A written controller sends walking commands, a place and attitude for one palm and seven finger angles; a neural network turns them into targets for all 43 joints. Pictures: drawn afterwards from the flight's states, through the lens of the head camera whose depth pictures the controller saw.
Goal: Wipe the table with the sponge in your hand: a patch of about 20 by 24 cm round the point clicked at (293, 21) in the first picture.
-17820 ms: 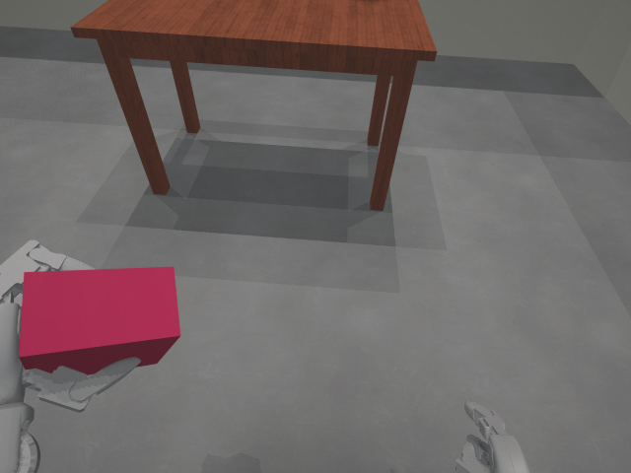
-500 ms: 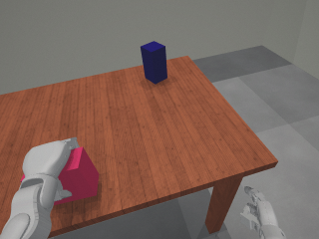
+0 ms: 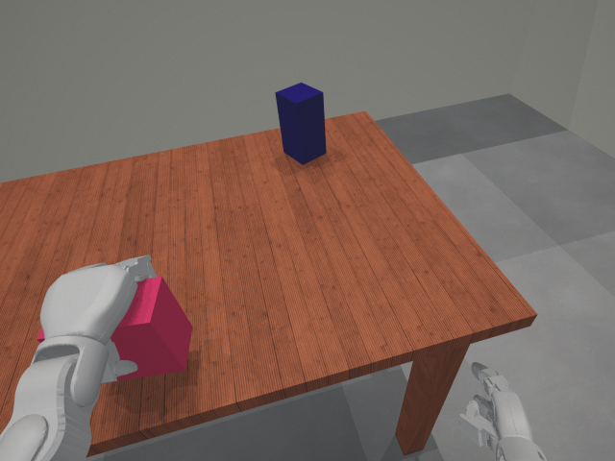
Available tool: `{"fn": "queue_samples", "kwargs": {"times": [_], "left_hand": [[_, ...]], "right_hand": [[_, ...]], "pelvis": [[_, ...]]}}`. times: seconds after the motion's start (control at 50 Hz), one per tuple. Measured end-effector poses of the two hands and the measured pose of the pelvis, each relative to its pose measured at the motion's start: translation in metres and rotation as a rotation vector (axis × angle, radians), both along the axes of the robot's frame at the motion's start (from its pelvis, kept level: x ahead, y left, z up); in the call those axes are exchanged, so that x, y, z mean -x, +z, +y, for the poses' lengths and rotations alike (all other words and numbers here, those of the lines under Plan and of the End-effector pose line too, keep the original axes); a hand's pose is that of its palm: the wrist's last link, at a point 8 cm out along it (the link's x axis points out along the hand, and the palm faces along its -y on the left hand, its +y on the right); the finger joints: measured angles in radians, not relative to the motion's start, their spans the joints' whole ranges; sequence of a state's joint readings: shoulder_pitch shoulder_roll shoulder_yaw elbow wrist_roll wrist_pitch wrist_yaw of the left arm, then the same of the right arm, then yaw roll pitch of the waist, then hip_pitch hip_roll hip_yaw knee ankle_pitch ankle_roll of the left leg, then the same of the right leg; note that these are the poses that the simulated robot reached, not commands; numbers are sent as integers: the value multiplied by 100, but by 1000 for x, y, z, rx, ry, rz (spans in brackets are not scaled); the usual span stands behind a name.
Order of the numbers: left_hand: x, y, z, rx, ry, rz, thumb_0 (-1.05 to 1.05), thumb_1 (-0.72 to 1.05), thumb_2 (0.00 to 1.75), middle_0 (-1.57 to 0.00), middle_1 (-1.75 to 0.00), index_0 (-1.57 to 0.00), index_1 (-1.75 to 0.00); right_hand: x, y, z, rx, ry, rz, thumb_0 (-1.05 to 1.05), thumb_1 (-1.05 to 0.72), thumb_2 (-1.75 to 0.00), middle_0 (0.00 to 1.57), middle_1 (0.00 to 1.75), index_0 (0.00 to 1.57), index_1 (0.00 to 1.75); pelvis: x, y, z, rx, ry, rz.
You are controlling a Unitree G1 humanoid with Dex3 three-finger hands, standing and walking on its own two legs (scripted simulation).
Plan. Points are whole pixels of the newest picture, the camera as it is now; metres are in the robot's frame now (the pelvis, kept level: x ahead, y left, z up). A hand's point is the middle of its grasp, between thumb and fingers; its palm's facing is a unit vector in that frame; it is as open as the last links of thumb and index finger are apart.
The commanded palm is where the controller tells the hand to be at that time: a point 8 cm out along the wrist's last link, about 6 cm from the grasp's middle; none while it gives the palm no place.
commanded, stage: move the sponge above the wiping area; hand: left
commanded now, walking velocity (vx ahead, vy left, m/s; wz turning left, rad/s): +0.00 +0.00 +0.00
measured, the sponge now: (131, 339) +0.21 +0.28 +0.07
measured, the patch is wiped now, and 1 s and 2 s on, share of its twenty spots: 0.00 0.00 0.00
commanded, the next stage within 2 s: lower the sponge onto the table in 2.00 s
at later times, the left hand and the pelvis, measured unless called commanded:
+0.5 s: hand (108, 296) +0.23 +0.29 +0.13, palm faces +0.16 -0.05 -0.99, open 10.5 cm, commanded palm +0.19 +0.29 +0.19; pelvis +0.01 +0.00 +0.00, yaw -1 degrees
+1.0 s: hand (97, 279) +0.25 +0.31 +0.14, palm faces +0.19 -0.05 -0.98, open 10.5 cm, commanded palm +0.19 +0.29 +0.19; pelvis +0.00 +0.00 +0.00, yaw +0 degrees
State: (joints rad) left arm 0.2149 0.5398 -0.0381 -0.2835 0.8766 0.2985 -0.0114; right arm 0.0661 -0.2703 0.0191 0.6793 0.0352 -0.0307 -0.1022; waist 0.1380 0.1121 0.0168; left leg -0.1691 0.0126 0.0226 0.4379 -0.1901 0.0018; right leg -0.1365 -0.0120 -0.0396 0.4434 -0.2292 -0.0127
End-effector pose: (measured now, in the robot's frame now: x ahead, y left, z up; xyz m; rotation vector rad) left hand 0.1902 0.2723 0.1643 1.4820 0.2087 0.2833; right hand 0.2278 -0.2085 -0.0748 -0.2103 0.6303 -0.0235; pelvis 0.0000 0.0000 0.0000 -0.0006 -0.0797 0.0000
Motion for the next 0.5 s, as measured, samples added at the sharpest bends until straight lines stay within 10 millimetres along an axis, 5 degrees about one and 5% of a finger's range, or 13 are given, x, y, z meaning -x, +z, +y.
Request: {"fn": "queue_samples", "kwargs": {"times": [0.1, 0.18, 0.34, 0.42, 0.5], "left_hand": [[-7, 18, 25, -4, 139, -98, -1, -53, 102, -69, -129, -72, -128], [-11, 15, 38, 32, 233, -51, -1, -53, 102, -69, -129, -72, -128], [-13, -16, 1, 52, 53, 112, -1, -53, 102, -69, -129, -72, -128], [-14, -3, -6, 9, -16, 21, -1, -53, 102, -69, -128, -72, -128], [-15, 18, 14, -10, 79, -96, 0, -53, 102, -69, -128, -72, -128]], "right_hand": [[0, 0, -1, -21, -6, 6, 1, -91, -90, 20, 30, 18, 31], [-1, 1, -3, -26, -3, 11, 1, -91, -90, 20, 30, 20, 31], [-1, -1, -4, -4, 0, -4, 1, -91, -90, 20, 30, 21, 32], [-1, 0, -2, -1, -2, -1, 1, -91, -90, 20, 30, 20, 32], [-1, 0, -3, -21, -8, 6, 1, -91, -90, 20, 30, 20, 32]], "pelvis": [[1, 1, -2, -1, -2, -2], [2, 1, -3, -3, 4, 7], [0, 0, 0, -4, 8, 14], [-3, 0, -1, -2, -2, 8], [-5, 1, -3, -1, -10, 4]]}}
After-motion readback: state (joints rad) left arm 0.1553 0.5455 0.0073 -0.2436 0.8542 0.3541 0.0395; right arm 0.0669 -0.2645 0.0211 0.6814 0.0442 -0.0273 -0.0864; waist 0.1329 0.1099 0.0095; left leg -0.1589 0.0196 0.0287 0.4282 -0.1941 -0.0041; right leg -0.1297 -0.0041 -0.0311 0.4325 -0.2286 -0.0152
